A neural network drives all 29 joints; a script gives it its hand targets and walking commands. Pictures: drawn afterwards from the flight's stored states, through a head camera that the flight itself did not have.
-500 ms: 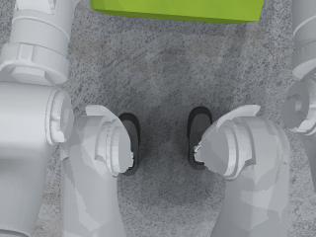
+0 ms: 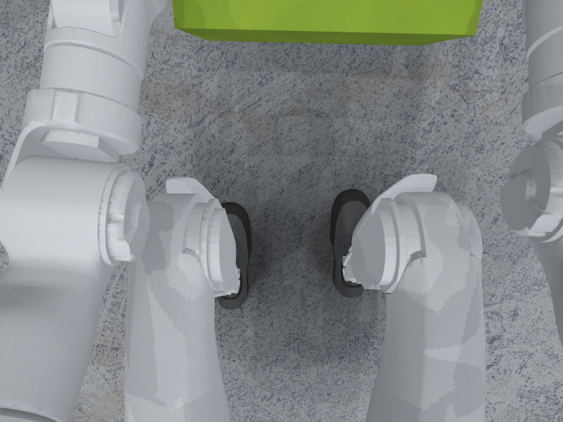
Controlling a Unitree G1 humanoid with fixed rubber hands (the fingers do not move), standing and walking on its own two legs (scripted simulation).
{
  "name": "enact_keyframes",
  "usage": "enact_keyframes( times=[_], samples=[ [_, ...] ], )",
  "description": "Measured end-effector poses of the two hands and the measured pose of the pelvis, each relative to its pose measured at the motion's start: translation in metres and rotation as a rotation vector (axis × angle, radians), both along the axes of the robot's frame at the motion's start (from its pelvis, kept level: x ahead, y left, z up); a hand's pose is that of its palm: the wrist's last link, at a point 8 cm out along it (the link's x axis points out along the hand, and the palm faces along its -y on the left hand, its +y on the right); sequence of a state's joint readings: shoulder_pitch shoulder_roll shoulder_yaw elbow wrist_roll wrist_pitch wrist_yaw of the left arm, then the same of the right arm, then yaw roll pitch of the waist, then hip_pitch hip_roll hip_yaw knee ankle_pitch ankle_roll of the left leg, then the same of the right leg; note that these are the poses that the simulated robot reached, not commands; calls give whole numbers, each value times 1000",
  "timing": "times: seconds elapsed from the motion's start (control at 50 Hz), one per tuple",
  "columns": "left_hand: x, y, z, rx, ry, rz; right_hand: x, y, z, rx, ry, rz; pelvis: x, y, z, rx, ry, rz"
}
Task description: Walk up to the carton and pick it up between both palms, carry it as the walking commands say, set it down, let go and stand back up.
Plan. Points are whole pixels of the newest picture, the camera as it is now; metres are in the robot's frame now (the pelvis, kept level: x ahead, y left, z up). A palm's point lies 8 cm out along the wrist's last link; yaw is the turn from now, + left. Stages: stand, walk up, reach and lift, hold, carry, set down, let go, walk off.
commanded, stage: reach and lift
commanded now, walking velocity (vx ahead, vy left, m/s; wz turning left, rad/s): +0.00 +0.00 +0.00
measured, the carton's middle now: out of the picture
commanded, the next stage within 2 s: none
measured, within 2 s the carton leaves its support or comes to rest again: neither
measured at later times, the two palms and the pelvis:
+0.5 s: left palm out of the picture +0.55 +0.14 -0.05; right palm out of the picture +0.55 -0.22 -0.05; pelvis -0.02 +0.00 +0.05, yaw -1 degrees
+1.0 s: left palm out of the picture +0.52 +0.15 +0.01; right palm out of the picture +0.53 -0.21 +0.02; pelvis -0.03 +0.01 +0.10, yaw -1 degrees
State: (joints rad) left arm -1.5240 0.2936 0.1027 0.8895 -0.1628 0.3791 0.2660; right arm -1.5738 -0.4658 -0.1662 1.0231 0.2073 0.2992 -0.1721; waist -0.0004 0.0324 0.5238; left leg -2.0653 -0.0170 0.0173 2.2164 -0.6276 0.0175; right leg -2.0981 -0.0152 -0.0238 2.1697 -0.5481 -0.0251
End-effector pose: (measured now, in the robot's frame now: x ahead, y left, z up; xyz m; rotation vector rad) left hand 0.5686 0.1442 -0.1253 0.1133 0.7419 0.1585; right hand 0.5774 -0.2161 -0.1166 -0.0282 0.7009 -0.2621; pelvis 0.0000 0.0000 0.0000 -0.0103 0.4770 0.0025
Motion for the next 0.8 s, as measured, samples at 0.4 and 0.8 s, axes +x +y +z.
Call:
enact_keyframes(
  times=[0.4,0.8],
  samples=[
    [-16,-6,60,7,-27,12,-19,-6,54,1,-15,-9,-13,0,37,11,-44,-16],
    [-38,3,116,11,-37,21,-40,4,110,-1,-18,-5,-28,4,76,5,-90,-20]
  ],
)
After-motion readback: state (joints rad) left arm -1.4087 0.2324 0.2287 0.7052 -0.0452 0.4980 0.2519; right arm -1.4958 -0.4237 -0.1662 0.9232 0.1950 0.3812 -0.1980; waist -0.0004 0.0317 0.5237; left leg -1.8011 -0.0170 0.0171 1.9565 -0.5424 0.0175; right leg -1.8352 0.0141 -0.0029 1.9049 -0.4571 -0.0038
